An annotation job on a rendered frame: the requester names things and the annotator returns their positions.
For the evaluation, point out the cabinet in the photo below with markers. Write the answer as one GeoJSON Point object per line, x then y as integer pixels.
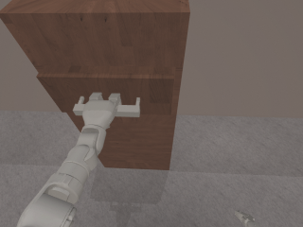
{"type": "Point", "coordinates": [55, 34]}

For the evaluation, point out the robot left forearm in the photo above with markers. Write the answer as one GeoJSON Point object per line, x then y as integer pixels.
{"type": "Point", "coordinates": [67, 183]}

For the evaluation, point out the drawer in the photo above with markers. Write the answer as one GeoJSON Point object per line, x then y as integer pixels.
{"type": "Point", "coordinates": [153, 84]}

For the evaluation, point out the left robot upper arm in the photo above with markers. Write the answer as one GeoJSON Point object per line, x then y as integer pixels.
{"type": "Point", "coordinates": [49, 211]}

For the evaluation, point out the robot right hand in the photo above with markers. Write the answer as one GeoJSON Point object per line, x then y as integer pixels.
{"type": "Point", "coordinates": [246, 219]}

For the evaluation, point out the handle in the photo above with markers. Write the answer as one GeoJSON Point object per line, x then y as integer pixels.
{"type": "Point", "coordinates": [121, 110]}

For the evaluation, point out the robot left hand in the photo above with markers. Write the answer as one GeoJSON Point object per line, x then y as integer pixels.
{"type": "Point", "coordinates": [100, 112]}

